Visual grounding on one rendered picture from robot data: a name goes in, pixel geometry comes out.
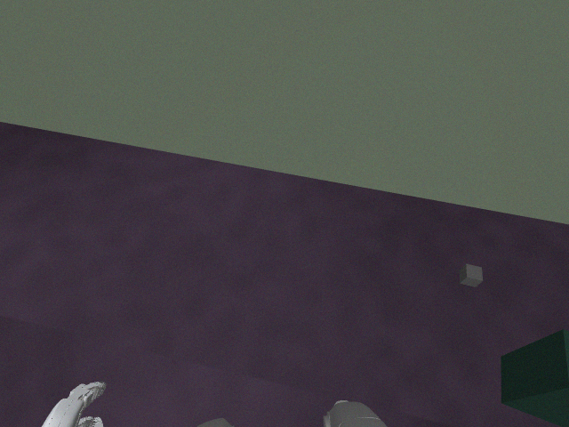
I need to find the left robot hand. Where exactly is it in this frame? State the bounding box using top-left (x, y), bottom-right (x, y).
top-left (42, 382), bottom-right (106, 427)

